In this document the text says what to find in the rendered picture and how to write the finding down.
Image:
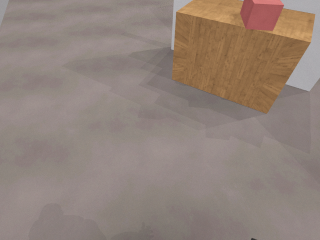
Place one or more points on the pedestal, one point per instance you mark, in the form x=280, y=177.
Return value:
x=215, y=53

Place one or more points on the carton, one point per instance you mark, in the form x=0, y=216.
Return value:
x=261, y=14

